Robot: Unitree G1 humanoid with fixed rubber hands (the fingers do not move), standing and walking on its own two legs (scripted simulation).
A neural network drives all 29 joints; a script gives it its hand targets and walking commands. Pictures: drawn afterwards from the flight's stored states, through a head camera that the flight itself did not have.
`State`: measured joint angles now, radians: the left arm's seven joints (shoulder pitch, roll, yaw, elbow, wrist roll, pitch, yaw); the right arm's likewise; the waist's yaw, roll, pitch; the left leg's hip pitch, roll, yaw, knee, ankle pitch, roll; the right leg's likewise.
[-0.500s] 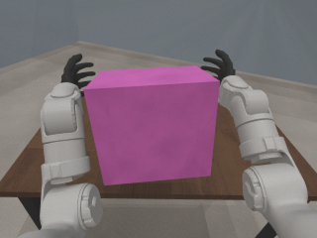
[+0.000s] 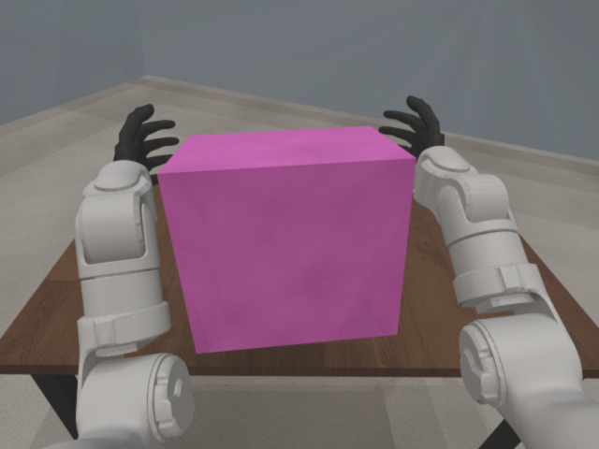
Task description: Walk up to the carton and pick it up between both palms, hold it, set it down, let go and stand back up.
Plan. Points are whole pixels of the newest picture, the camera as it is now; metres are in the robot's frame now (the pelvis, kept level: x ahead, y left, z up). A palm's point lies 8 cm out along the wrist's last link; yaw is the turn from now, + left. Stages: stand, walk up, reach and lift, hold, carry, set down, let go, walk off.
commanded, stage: hold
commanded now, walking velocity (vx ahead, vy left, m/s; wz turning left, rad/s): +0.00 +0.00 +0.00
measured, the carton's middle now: (289, 231) +0.36 +0.00 +0.18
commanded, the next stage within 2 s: none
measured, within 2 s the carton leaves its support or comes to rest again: neither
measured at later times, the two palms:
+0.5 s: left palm (134, 154) +0.36 +0.18 +0.29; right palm (429, 149) +0.37 -0.17 +0.30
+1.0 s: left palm (132, 158) +0.36 +0.18 +0.28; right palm (425, 147) +0.37 -0.16 +0.30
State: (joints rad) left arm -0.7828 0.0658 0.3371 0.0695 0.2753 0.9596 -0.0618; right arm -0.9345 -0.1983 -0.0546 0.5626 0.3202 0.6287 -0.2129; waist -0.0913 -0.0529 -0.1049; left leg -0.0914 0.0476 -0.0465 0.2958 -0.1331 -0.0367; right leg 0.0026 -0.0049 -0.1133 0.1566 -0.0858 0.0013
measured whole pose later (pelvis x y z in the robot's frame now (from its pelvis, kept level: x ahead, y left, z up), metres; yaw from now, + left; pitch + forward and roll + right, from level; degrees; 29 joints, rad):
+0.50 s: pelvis +0.01 +0.01 +0.00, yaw -1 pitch -5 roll -1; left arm -0.82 0.06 0.35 0.12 0.28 0.96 -0.05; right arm -0.98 -0.22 -0.04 0.65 0.36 0.60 -0.21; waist -0.08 -0.02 -0.12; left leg -0.06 0.04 -0.03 0.30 -0.15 -0.03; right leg 0.02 -0.01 -0.10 0.17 -0.10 0.01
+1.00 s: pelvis +0.01 +0.01 +0.00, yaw -1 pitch -5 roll -1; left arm -0.79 0.05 0.33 0.08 0.27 0.97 -0.04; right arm -0.97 -0.24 -0.02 0.64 0.39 0.61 -0.21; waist -0.08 -0.03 -0.12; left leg -0.07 0.04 -0.03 0.31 -0.16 -0.03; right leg 0.02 -0.01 -0.09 0.17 -0.10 0.01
